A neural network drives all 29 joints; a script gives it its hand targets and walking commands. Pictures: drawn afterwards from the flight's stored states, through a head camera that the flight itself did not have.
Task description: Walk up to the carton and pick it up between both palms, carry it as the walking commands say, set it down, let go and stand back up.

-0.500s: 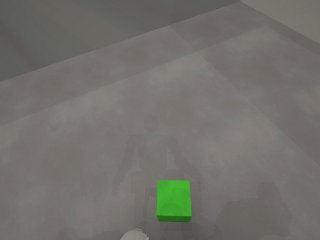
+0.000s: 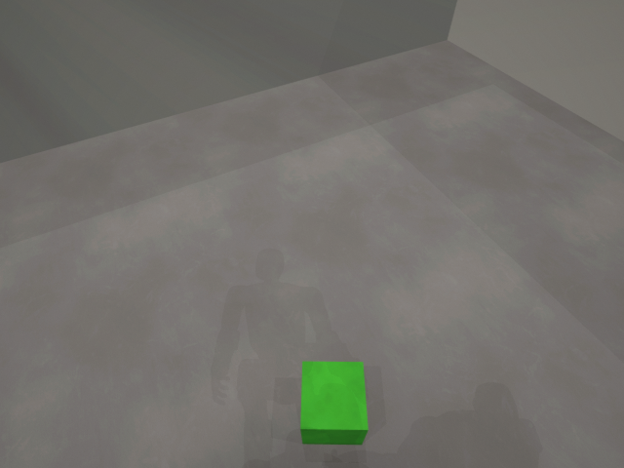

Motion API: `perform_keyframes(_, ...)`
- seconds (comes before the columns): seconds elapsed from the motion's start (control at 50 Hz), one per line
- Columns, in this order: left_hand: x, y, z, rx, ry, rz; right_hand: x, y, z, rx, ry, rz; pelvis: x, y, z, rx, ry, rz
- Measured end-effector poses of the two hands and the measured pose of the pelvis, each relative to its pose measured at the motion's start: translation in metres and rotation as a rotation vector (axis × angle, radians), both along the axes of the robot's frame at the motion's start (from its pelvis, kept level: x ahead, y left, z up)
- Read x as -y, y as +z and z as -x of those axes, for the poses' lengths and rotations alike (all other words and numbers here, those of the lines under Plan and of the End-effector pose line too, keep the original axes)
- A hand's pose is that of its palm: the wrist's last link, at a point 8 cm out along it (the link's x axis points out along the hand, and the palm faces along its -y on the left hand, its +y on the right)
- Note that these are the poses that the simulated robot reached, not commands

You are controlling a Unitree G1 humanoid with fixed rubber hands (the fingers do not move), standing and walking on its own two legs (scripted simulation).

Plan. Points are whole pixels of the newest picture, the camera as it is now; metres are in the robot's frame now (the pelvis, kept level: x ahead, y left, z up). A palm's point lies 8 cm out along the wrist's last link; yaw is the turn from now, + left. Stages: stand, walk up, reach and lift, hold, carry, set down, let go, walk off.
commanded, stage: walk up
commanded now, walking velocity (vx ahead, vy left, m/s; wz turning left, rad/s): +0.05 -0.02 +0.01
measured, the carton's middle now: (332, 403) +0.40 -0.03 -0.68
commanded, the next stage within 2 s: stand in 1.92 s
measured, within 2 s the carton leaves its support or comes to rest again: neither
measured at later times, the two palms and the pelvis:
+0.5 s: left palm out of the picture +0.03 +0.20 -0.14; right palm out of the picture -0.02 -0.31 -0.15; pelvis +0.00 -0.06 -0.01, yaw +0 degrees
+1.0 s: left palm out of the picture +0.01 +0.10 -0.14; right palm out of the picture +0.04 -0.34 -0.15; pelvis +0.02 -0.12 +0.00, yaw +1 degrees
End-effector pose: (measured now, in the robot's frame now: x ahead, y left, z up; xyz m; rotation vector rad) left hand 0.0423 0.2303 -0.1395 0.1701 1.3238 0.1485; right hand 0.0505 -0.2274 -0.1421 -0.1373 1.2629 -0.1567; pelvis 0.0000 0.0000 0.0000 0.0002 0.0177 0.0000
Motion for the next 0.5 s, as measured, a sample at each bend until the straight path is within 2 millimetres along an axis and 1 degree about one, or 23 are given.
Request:
perform_keyframes(0.06, 0.006, 0.009, 0.005, 0.004, -0.006, -0.012, 0.005, -0.003, 0.013, -0.022, -0.022, -0.019, 0.005, 0.004, 0.000, 0.014, 0.010, -0.004)
perform_keyframes(0.14, 0.010, 0.013, 0.011, 0.006, 0.006, -0.033, 0.011, -0.009, 0.031, -0.066, -0.024, -0.034, 0.012, 0.004, -0.001, 0.023, 0.017, -0.002)
perform_keyframes(0.28, 0.009, 0.000, 0.026, -0.052, 0.036, -0.039, 0.042, -0.005, 0.049, -0.121, -0.039, 0.063, 0.025, -0.003, -0.003, 0.020, 0.023, 0.013)
perform_keyframes(0.34, 0.009, -0.006, 0.030, -0.065, 0.049, -0.035, 0.051, -0.001, 0.054, -0.145, -0.037, 0.096, 0.030, -0.006, -0.003, 0.011, 0.026, 0.010)
perform_keyframes(0.42, 0.015, -0.010, 0.029, -0.087, 0.017, -0.043, 0.065, 0.000, 0.060, -0.151, -0.064, 0.114, 0.041, -0.009, 0.000, -0.010, 0.004, -0.004)
perform_keyframes(0.46, 0.022, -0.008, 0.023, -0.086, -0.009, -0.054, 0.074, -0.003, 0.067, -0.159, -0.076, 0.113, 0.051, -0.010, 0.002, -0.016, -0.001, -0.012)
perform_keyframes(0.5, 0.032, -0.005, 0.015, -0.056, -0.014, -0.066, 0.083, -0.010, 0.074, -0.186, -0.070, 0.095, 0.061, -0.012, 0.004, -0.020, 0.001, -0.018)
